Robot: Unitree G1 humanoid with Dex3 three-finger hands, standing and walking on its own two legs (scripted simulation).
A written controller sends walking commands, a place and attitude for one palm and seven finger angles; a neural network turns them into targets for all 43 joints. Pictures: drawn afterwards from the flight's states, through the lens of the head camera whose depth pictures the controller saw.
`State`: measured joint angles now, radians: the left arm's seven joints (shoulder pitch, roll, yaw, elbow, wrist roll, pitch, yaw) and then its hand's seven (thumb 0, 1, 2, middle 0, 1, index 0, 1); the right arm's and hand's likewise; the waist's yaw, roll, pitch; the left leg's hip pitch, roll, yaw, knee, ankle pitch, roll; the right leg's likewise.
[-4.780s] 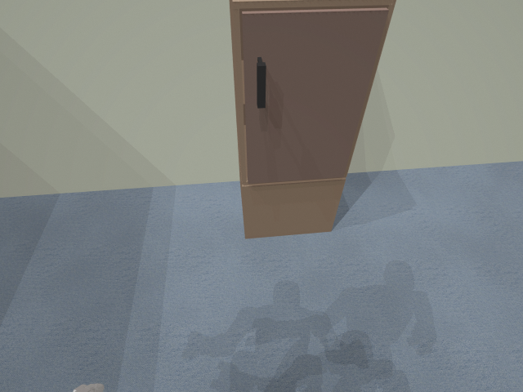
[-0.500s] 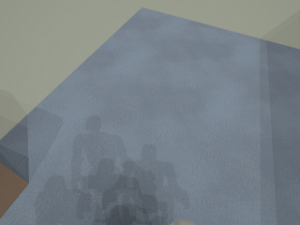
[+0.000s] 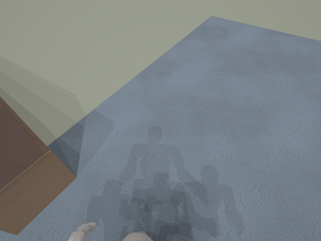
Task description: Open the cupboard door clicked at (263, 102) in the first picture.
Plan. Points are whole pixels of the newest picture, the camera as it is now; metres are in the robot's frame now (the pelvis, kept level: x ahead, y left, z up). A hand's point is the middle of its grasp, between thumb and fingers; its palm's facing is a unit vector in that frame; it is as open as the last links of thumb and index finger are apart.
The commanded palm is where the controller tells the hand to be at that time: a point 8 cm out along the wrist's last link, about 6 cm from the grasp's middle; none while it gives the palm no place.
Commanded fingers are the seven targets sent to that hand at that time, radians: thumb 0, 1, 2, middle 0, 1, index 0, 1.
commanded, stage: turn to face it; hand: left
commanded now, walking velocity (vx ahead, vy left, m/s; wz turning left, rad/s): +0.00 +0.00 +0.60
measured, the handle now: out of the picture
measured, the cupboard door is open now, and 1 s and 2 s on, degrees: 0 0 0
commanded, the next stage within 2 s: take the last steps up to it in 1.28 s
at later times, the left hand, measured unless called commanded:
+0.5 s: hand out of the picture -0.05 +0.28 -0.18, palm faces +0.36 -0.90 -0.26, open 7.4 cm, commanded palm none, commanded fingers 0.00 0.90 0.90 -0.20 -0.30 -0.20 -0.30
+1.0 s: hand out of the picture +0.02 +0.25 -0.13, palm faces +0.55 -0.79 -0.28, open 7.4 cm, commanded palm none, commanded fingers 0.00 0.90 0.90 -0.20 -0.30 -0.20 -0.30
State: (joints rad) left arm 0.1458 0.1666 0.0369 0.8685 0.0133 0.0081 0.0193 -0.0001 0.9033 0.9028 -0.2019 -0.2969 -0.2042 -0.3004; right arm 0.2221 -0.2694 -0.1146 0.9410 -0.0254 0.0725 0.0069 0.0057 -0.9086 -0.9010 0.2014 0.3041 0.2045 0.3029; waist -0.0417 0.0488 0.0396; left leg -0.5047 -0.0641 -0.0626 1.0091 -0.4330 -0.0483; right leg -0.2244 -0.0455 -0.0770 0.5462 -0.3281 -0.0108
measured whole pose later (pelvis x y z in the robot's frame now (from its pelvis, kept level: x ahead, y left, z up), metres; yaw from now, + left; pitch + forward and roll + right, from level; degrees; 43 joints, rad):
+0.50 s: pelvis -0.01 +0.05 +0.00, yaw +18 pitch +0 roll -2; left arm 0.24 0.29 0.09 0.95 0.02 0.07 0.01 0.00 0.91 0.90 -0.20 -0.30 -0.20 -0.30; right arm 0.12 -0.23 -0.05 0.88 -0.02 0.02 0.01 0.00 -0.91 -0.90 0.20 0.30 0.21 0.30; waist 0.02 -0.05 0.10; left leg -0.29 -0.01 0.05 0.57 -0.29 0.06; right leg -0.46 -0.13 -0.07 1.15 -0.45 0.10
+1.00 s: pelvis +0.02 +0.02 +0.00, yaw +36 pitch +0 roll +0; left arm 0.13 0.19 0.03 0.84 0.01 0.01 0.02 0.00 0.90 0.90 -0.20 -0.30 -0.20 -0.30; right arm 0.27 -0.25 -0.10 0.95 -0.02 0.07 0.00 0.01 -0.91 -0.90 0.20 0.30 0.21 0.30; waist -0.06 0.06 0.05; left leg -0.43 -0.11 -0.12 0.88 -0.44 -0.02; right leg -0.24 -0.02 -0.05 0.55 -0.32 -0.01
